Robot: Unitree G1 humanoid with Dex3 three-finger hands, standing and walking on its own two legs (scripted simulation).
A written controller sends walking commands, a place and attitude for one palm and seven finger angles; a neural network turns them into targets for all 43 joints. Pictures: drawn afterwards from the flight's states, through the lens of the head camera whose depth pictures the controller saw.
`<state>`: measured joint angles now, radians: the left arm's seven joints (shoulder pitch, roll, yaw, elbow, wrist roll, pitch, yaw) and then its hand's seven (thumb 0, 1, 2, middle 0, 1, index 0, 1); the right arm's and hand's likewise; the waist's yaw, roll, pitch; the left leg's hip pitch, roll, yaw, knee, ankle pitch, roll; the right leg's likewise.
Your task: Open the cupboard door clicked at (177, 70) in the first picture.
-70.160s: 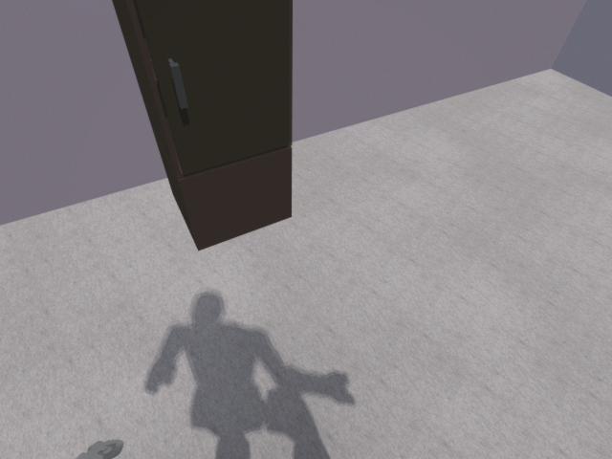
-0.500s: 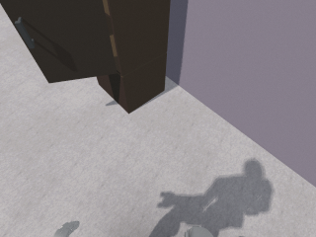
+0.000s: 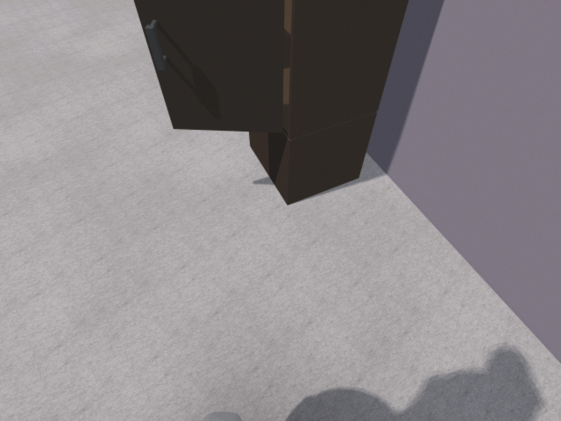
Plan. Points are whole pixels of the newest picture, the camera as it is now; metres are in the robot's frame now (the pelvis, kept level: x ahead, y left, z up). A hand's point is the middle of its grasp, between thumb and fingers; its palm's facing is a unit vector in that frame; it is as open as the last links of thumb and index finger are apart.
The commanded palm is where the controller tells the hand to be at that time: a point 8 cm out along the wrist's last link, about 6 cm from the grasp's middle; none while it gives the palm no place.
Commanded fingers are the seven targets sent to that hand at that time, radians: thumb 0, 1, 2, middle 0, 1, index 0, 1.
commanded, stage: take the last steps up to it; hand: left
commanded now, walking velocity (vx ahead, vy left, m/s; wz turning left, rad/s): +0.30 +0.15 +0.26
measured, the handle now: (157, 45) +1.02 +0.45 -0.02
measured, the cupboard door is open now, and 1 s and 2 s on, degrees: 61 61 61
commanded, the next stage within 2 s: come to a stop and stand still in 1.38 s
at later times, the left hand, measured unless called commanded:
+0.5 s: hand (152, 384) +0.18 +0.24 -0.16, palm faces +0.03 -0.98 -0.20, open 7.4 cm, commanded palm none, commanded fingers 0.00 0.90 0.90 -0.20 -0.30 -0.20 -0.30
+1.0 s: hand (152, 366) +0.21 +0.25 -0.16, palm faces +0.20 -0.96 -0.19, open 7.3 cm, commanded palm none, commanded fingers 0.00 0.90 0.90 -0.20 -0.30 -0.20 -0.30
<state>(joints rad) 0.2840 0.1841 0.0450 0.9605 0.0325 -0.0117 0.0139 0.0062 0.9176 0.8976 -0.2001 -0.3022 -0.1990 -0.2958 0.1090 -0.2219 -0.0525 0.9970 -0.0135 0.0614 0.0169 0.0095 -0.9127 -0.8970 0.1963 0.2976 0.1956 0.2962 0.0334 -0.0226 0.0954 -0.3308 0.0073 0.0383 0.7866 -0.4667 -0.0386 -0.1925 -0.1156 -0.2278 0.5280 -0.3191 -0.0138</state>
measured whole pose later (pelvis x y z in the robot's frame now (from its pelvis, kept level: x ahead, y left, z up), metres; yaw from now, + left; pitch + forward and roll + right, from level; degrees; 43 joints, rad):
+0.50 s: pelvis +0.10 +0.05 +0.00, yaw +3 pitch +0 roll +1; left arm 0.14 0.19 0.04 1.00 0.02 0.01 -0.02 0.01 0.91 0.90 -0.19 -0.30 -0.19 -0.29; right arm 0.44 -0.15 -0.01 1.11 -0.03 -0.04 -0.02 0.01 -0.91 -0.90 0.20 0.30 0.20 0.30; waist -0.03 -0.01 0.06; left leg 0.03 -0.09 0.06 0.29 -0.32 0.08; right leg -0.53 -0.11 -0.08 0.84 -0.27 0.02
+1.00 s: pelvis +0.27 +0.08 +0.00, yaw +7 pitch +0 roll +1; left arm 0.36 0.15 0.04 1.11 0.03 -0.07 0.00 0.00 0.93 0.90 -0.20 -0.30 -0.20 -0.30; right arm 0.14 -0.19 -0.05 1.02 -0.02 -0.01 0.04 0.01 -0.91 -0.90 0.19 0.30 0.19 0.30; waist 0.04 0.00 0.05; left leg -0.51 0.09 0.06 0.72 -0.17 -0.03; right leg -0.04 -0.09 -0.17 0.36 -0.32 0.03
